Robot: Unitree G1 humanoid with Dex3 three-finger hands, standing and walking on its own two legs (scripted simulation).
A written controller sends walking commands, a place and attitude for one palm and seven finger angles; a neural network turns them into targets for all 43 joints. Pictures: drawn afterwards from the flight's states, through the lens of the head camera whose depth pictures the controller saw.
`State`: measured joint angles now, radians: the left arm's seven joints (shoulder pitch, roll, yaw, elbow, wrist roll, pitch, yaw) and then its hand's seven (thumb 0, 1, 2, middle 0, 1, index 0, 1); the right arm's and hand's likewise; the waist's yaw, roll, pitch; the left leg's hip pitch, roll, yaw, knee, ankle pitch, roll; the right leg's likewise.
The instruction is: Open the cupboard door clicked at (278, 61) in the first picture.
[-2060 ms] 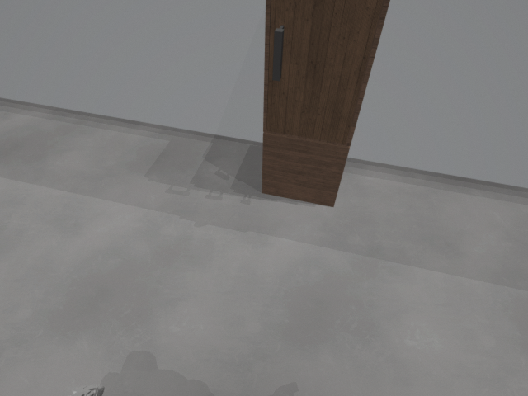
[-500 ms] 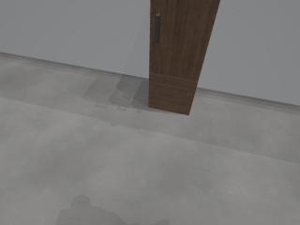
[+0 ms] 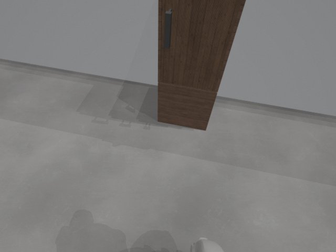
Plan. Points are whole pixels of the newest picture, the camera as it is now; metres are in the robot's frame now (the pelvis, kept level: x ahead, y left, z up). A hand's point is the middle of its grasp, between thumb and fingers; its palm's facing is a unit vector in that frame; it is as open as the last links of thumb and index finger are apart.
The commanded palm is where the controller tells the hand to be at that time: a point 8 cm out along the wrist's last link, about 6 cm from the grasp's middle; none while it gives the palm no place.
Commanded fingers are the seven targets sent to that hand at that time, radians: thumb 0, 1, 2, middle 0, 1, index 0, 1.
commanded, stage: walk to a spot facing it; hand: left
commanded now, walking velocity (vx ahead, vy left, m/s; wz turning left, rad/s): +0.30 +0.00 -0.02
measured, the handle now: (168, 28) +1.06 +0.02 +0.01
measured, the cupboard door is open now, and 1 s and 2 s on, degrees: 0 0 0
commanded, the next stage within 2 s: turn to face it in 0.08 s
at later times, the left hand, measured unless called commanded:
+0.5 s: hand (111, 237) +0.19 +0.16 -0.19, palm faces +0.06 -0.99 -0.16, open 7.2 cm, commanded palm none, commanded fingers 0.00 0.90 0.90 -0.20 -0.30 -0.20 -0.30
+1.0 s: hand (120, 215) +0.25 +0.15 -0.18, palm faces -0.06 -0.98 -0.18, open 7.4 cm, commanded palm none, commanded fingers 0.00 0.90 0.90 -0.20 -0.30 -0.20 -0.30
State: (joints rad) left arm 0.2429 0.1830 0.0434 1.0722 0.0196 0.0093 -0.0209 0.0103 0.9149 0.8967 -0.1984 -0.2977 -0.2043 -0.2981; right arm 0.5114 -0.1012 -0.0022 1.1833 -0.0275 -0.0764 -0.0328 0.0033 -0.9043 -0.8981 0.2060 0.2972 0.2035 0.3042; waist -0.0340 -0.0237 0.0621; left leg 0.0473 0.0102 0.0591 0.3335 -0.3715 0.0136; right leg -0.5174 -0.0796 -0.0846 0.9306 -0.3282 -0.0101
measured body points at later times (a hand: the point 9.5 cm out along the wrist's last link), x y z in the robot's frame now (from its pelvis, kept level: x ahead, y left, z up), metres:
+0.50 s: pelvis +0.17 -0.01 -0.01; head +0.16 +0.01 +0.44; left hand +0.19 +0.22 -0.18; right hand +0.25 -0.25 -0.14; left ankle +0.22 +0.09 -0.74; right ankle +0.18 -0.13 -0.73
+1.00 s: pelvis +0.23 -0.03 +0.00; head +0.24 -0.02 +0.45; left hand +0.25 +0.20 -0.16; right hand +0.23 -0.27 -0.15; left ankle +0.25 +0.08 -0.71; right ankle +0.20 -0.15 -0.74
